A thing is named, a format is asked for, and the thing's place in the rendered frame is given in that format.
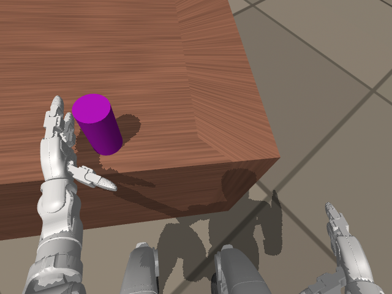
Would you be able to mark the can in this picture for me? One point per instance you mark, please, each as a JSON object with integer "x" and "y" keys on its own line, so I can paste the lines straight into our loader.
{"x": 95, "y": 116}

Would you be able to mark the right robot arm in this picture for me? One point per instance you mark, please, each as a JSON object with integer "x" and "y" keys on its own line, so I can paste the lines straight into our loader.
{"x": 362, "y": 287}

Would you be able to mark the left robot hand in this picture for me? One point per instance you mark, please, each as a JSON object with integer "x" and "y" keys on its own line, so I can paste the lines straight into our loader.
{"x": 57, "y": 157}

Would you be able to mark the right robot hand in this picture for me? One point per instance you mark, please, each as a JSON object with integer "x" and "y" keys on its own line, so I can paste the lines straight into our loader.
{"x": 352, "y": 264}

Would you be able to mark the left robot arm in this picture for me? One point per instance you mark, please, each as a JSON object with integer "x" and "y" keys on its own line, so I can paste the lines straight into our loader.
{"x": 58, "y": 268}

